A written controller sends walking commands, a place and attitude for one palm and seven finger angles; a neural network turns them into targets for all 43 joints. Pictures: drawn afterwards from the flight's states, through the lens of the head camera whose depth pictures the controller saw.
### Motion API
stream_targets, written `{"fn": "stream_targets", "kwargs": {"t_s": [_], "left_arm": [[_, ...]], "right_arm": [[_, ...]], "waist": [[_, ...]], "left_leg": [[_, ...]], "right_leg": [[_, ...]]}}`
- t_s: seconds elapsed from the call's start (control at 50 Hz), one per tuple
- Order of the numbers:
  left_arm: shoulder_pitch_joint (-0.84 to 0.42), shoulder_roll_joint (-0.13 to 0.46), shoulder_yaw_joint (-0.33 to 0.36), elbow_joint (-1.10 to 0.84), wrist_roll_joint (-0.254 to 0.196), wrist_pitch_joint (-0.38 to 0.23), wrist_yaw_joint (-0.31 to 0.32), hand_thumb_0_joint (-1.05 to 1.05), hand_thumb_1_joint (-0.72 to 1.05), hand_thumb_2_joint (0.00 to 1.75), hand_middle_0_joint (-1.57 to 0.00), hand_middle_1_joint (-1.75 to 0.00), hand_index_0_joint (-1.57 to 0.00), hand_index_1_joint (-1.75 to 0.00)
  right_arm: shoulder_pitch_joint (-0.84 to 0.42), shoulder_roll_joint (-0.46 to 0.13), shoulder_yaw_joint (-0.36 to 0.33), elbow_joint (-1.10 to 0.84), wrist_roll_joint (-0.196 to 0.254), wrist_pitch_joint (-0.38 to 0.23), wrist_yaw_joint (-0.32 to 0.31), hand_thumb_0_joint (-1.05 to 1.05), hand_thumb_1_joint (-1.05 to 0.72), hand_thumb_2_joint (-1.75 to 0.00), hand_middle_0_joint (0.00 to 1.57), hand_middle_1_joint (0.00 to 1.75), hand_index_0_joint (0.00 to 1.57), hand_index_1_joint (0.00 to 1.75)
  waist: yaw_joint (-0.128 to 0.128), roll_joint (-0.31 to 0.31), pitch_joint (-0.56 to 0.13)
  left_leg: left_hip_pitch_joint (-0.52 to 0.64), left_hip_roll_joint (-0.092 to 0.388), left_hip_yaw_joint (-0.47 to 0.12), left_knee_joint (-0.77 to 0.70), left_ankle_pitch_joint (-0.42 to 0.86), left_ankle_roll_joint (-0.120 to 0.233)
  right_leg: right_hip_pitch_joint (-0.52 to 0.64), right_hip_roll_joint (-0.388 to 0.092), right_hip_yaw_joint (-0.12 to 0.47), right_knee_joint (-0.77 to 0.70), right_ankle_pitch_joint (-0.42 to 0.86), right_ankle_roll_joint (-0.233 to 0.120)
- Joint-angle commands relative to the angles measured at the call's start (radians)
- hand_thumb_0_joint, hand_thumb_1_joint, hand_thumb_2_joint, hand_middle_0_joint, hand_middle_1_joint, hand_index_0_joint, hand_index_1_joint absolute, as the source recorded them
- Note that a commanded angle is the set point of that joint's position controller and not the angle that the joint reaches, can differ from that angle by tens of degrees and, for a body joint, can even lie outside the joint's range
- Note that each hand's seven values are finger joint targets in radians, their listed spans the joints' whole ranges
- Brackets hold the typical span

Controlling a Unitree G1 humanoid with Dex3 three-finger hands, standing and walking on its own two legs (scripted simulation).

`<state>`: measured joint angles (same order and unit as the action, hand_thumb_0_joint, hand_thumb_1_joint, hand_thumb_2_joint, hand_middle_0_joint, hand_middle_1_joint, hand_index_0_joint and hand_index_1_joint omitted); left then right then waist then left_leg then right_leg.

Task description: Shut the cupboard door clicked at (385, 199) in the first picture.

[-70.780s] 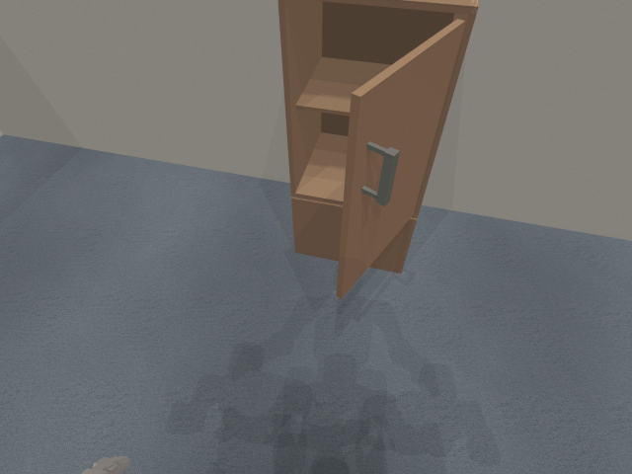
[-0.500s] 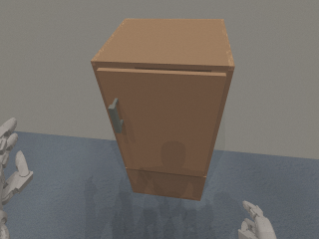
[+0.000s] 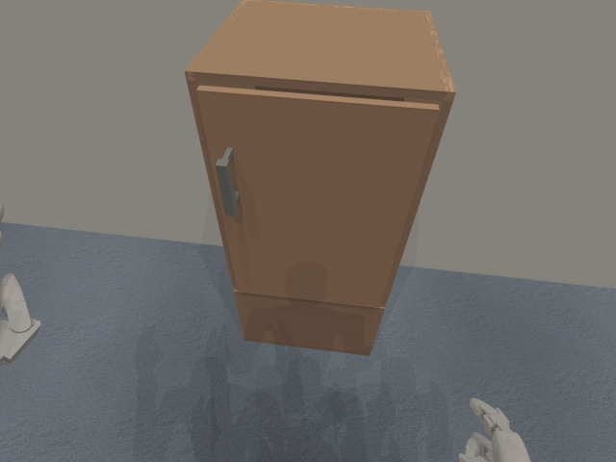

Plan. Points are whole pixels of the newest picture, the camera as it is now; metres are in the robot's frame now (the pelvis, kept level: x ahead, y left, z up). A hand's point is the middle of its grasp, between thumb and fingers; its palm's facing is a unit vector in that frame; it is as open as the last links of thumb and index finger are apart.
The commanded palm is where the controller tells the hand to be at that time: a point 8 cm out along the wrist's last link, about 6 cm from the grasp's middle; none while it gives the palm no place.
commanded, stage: step back with the hand held close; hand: left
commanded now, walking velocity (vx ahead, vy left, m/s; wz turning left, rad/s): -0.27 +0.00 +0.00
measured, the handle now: (230, 182) +0.59 +0.19 +0.01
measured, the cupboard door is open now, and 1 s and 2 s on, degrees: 0 0 0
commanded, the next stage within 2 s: stop stepping back and stand still in 0.54 s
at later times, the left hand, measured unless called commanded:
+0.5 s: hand out of the picture +0.12 +0.27 +0.19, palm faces +0.50 -0.73 -0.46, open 7.4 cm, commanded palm +0.06 +0.29 +0.19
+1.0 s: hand out of the picture +0.04 +0.29 +0.19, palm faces +0.39 -0.80 -0.45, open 7.4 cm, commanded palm -0.02 +0.33 +0.19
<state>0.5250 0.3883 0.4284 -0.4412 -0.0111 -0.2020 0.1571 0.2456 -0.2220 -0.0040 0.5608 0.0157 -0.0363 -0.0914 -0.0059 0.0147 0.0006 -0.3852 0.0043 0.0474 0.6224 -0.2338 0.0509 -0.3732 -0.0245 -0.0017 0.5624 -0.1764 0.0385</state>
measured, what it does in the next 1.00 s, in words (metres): walks backwards: right foot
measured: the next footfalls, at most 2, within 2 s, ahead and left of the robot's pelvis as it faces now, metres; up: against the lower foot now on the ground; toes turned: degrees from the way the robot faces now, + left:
right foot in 0.50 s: -0.11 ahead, -0.14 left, +0.00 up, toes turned +3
left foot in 1.12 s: -0.09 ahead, +0.16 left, +0.00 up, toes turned -3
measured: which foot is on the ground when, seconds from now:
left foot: down 0.00-0.96, up 0.98-1.00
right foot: down 0.00-0.30, up 0.32-0.48, down 0.50-1.00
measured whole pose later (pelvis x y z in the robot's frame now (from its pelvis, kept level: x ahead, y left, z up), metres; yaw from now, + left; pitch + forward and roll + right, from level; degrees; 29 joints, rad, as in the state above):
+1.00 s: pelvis -0.16 +0.03 +0.01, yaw +1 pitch -1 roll -3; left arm 0.57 0.48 0.47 -0.59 -0.06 -0.19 0.14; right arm 0.26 -0.18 -0.01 0.62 -0.01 -0.12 -0.05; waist -0.03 -0.04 0.01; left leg -0.54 0.00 0.05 0.54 -0.27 -0.05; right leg -0.20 0.08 -0.03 0.50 -0.40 -0.05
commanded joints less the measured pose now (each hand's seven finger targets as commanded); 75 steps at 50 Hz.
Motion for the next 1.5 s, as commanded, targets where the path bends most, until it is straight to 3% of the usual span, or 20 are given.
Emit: {"fn": "stream_targets", "kwargs": {"t_s": [0.0, 0.12, 0.18, 0.24, 0.3, 0.44, 0.48, 0.54, 0.72, 0.82, 0.9, 0.94, 0.98, 1.08, 1.12, 1.16, 1.22, 1.28, 1.4, 1.48], "left_arm": [[-0.113, 0.212, 0.147, -0.252, 0.009, -0.089, 0.024, 0.0, 0.9, 0.9, -0.2, -0.3, -0.2, -0.3], [-0.084, 0.2, 0.126, -0.227, -0.015, -0.096, 0.032, 0.0, 0.9, 0.9, -0.2, -0.3, -0.2, -0.3], [-0.097, 0.221, 0.124, -0.238, -0.018, -0.097, 0.047, 0.0, 0.9, 0.9, -0.2, -0.3, -0.2, -0.3], [-0.065, 0.228, 0.14, -0.271, -0.023, -0.106, 0.052, 0.0, 0.9, 0.9, -0.2, -0.3, -0.2, -0.3], [-0.069, 0.261, 0.199, -0.321, -0.015, -0.123, 0.045, 0.0, 0.9, 0.9, -0.2, -0.3, -0.2, -0.3], [-0.021, 0.187, 0.12, -0.27, -0.039, -0.14, 0.005, 0.0, 0.9, 0.9, -0.2, -0.3, -0.2, -0.3], [-0.084, 0.205, 0.11, -0.266, -0.041, -0.152, 0.003, 0.0, 0.9, 0.9, -0.2, -0.3, -0.2, -0.3], [-0.19, 0.243, 0.091, -0.31, -0.035, -0.157, 0.013, 0.0, 0.9, 0.9, -0.2, -0.3, -0.2, -0.3], [-0.02, 0.276, 0.17, -0.209, -0.061, -0.094, 0.016, 0.0, 0.9, 0.9, -0.2, -0.3, -0.2, -0.3], [-0.076, 0.26, 0.158, -0.286, -0.057, -0.086, 0.01, 0.0, 0.9, 0.9, -0.2, -0.3, -0.2, -0.3], [0.037, 0.261, 0.145, -0.359, -0.06, -0.066, -0.009, 0.0, 0.9, 0.9, -0.2, -0.3, -0.2, -0.3], [0.093, 0.277, 0.155, -0.408, -0.054, -0.038, -0.011, 0.0, 0.9, 0.9, -0.2, -0.3, -0.2, -0.3], [-0.021, 0.264, 0.156, -0.348, -0.052, -0.02, 0.006, 0.0, 0.9, 0.9, -0.2, -0.3, -0.2, -0.3], [-0.281, 0.195, 0.062, -0.161, -0.022, -0.014, 0.041, 0.0, 0.9, 0.9, -0.2, -0.3, -0.2, -0.3], [-0.339, 0.204, 0.053, -0.242, -0.01, -0.032, 0.041, 0.0, 0.9, 0.9, -0.2, -0.3, -0.2, -0.3], [-0.245, 0.221, 0.069, -0.277, -0.018, -0.03, 0.022, 0.0, 0.9, 0.9, -0.2, -0.3, -0.2, -0.3], [-0.076, 0.203, 0.067, -0.39, -0.016, -0.025, 0.012, 0.0, 0.9, 0.9, -0.2, -0.3, -0.2, -0.3], [0.022, 0.207, 0.088, -0.365, -0.019, -0.009, 0.02, 0.0, 0.9, 0.9, -0.2, -0.3, -0.2, -0.3], [0.016, 0.244, 0.12, -0.224, -0.043, 0.022, 0.028, 0.0, 0.9, 0.9, -0.2, -0.3, -0.2, -0.3], [0.001, 0.256, 0.131, -0.193, -0.05, 0.026, 0.022, 0.0, 0.9, 0.9, -0.2, -0.3, -0.2, -0.3]], "right_arm": [[-0.102, -0.156, -0.061, -0.153, -0.011, -0.087, -0.014, 0.0, -0.9, -0.9, 0.2, 0.3, 0.2, 0.3], [-0.072, -0.112, -0.056, -0.118, -0.019, -0.097, 0.007, 0.0, -0.9, -0.9, 0.2, 0.3, 0.2, 0.3], [-0.068, -0.109, -0.055, -0.097, -0.016, -0.084, 0.018, 0.0, -0.9, -0.9, 0.2, 0.3, 0.2, 0.3], [-0.074, -0.126, -0.056, -0.113, -0.009, -0.081, 0.007, 0.0, -0.9, -0.9, 0.2, 0.3, 0.2, 0.3], [-0.112, -0.128, -0.07, -0.128, -0.013, -0.11, -0.009, 0.0, -0.9, -0.9, 0.2, 0.3, 0.2, 0.3], [-0.108, -0.122, -0.061, -0.053, -0.032, -0.162, 0.016, 0.0, -0.9, -0.9, 0.2, 0.3, 0.2, 0.3], [-0.095, -0.107, -0.059, -0.026, -0.041, -0.154, 0.017, 0.0, -0.9, -0.9, 0.2, 0.3, 0.2, 0.3], [-0.117, -0.083, -0.069, -0.02, -0.018, -0.149, 0.005, 0.0, -0.9, -0.9, 0.2, 0.3, 0.2, 0.3], [-0.109, -0.104, -0.046, -0.08, -0.021, -0.096, -0.012, 0.0, -0.9, -0.9, 0.2, 0.3, 0.2, 0.3], [-0.113, -0.131, -0.048, -0.088, -0.025, -0.146, -0.017, 0.0, -0.9, -0.9, 0.2, 0.3, 0.2, 0.3], [-0.086, -0.094, -0.062, -0.09, -0.023, -0.157, 0.021, 0.0, -0.9, -0.9, 0.2, 0.3, 0.2, 0.3], [-0.053, -0.098, -0.077, -0.065, -0.025, -0.12, 0.033, 0.0, -0.9, -0.9, 0.2, 0.3, 0.2, 0.3], [-0.074, -0.08, -0.057, -0.046, -0.029, -0.097, 0.028, 0.0, -0.9, -0.9, 0.2, 0.3, 0.2, 0.3], [-0.07, -0.116, -0.029, -0.017, -0.02, -0.113, -0.01, 0.0, -0.9, -0.9, 0.2, 0.3, 0.2, 0.3], [-0.075, -0.142, -0.035, -0.065, -0.007, -0.144, -0.019, 0.0, -0.9, -0.9, 0.2, 0.3, 0.2, 0.3], [-0.097, -0.094, -0.022, -0.056, -0.024, -0.165, 0.003, 0.0, -0.9, -0.9, 0.2, 0.3, 0.2, 0.3], [-0.114, -0.08, -0.022, -0.073, -0.028, -0.16, 0.037, 0.0, -0.9, -0.9, 0.2, 0.3, 0.2, 0.3], [-0.108, -0.079, -0.016, -0.082, -0.036, -0.128, 0.04, 0.0, -0.9, -0.9, 0.2, 0.3, 0.2, 0.3], [-0.084, -0.083, -0.015, -0.086, -0.038, -0.087, 0.004, 0.0, -0.9, -0.9, 0.2, 0.3, 0.2, 0.3], [-0.08, -0.085, -0.022, -0.079, -0.038, -0.074, 0.012, 0.0, -0.9, -0.9, 0.2, 0.3, 0.2, 0.3]], "waist": [[0.0, 0.123, -0.057], [-0.009, -0.103, -0.05], [-0.021, -0.145, -0.077], [-0.027, 0.017, -0.081], [-0.002, 0.273, -0.14], [-0.005, 0.196, -0.07], [-0.013, 0.106, -0.094], [-0.025, -0.093, -0.263], [-0.031, 0.007, 0.0], [0.005, 0.297, -0.065], [0.022, 0.224, -0.213], [-0.004, -0.07, -0.199], [-0.016, -0.217, -0.056], [-0.041, 0.08, 0.087], [-0.024, 0.312, 0.069], [-0.028, 0.266, 0.001], [0.003, 0.131, -0.051], [0.005, 0.227, -0.049], [-0.017, 0.208, -0.065], [-0.027, 0.034, -0.1]], "left_leg": [[-0.381, 0.144, -0.182, -0.317, -0.516, 0.062], [-0.114, 0.022, -0.083, -0.007, -0.285, -0.014], [0.038, 0.009, -0.072, 0.073, -0.201, -0.027], [-0.044, 0.087, -0.184, -0.172, -0.328, 0.009], [-0.328, 0.327, -0.437, -0.486, -0.467, 0.107], [-0.063, 0.248, -0.229, -0.361, -0.259, 0.022], [0.079, 0.187, -0.151, -0.254, -0.118, -0.031], [0.339, 0.077, 0.009, -0.052, 0.227, -0.066], [0.223, 0.042, -0.112, -0.068, -0.111, -0.08], [-0.036, 0.188, -0.374, -0.649, -0.637, -0.105], [0.064, 0.085, -0.077, -0.439, -0.361, -0.128], [0.269, -0.049, 0.058, 0.174, -0.11, -0.112], [0.088, -0.001, -0.084, 0.51, -0.118, -0.096], [0.096, 0.059, -0.085, -0.161, -0.246, -0.028], [0.121, 0.281, -0.477, -0.424, -0.366, 0.059], [0.105, 0.324, -0.601, -0.562, -0.605, -0.011], [0.123, 0.278, -0.379, -0.526, -0.429, -0.036], [0.056, 0.232, -0.219, -0.562, -0.406, -0.06], [0.12, 0.179, -0.137, -0.488, -0.318, -0.067], [0.042, 0.108, -0.099, -0.227, -0.139, -0.069]], "right_leg": [[0.327, 0.027, 0.087, 0.053, -0.098, -0.023], [-0.013, -0.135, 0.291, -0.228, -0.273, -0.112], [-0.15, -0.18, 0.256, -0.286, -0.329, -0.126], [-0.088, -0.05, 0.122, -0.132, -0.321, -0.06], [0.229, 0.108, 0.028, 0.381, -0.153, -0.006], [0.13, 0.088, 0.004, -0.063, -0.21, -0.041], [0.032, 0.005, 0.127, -0.21, -0.144, -0.083], [-0.031, -0.077, 0.156, -0.192, 0.333, -0.027], [-0.239, -0.019, 0.085, -0.27, -0.409, -0.097], [0.174, 0.204, -0.052, 0.116, -0.387, -0.048], [0.292, 0.168, -0.074, -0.075, -0.351, -0.075], [-0.106, -0.103, 0.171, -0.351, -0.444, -0.158], [-0.3, -0.276, 0.336, -0.42, -0.628, -0.259], [-0.13, -0.08, 0.089, -0.115, -0.474, -0.118], [-0.148, 0.071, -0.039, 0.241, -0.289, -0.038], [-0.152, 0.061, 0.053, 0.45, -0.291, -0.046], [-0.079, 0.05, 0.023, 0.387, -0.178, -0.043], [0.061, 0.087, -0.068, 0.235, -0.18, -0.043], [0.239, 0.113, -0.133, -0.148, -0.189, -0.058], [0.295, -0.055, 0.053, -0.27, -0.151, -0.127]]}}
